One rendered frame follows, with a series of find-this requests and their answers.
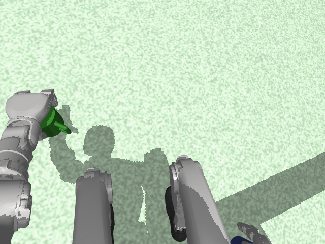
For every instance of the left robot hand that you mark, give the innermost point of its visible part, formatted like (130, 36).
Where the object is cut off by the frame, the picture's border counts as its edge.
(32, 105)

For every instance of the right robot foot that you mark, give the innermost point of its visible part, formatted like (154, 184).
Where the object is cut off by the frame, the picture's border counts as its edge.
(177, 235)

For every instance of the right robot hand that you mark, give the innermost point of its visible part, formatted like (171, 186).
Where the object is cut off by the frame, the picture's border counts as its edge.
(252, 233)

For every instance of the left robot arm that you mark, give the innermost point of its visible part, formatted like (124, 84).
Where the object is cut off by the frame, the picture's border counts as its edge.
(18, 141)

